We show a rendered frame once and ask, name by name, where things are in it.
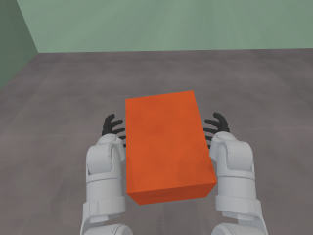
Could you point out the robot right forearm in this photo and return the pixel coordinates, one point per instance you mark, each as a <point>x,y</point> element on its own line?
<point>236,186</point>

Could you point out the carton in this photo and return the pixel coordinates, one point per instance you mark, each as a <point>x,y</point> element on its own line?
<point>167,157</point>

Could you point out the robot right hand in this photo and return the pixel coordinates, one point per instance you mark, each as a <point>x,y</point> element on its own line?
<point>222,126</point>

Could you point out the robot left forearm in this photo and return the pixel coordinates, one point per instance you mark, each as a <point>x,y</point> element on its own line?
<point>104,200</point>

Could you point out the right robot upper arm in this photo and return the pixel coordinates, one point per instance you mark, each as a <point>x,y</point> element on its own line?
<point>236,229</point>

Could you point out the left robot upper arm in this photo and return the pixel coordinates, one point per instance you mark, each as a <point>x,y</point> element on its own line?
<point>114,229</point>

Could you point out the robot left hand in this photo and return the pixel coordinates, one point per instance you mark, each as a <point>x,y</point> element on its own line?
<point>108,126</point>

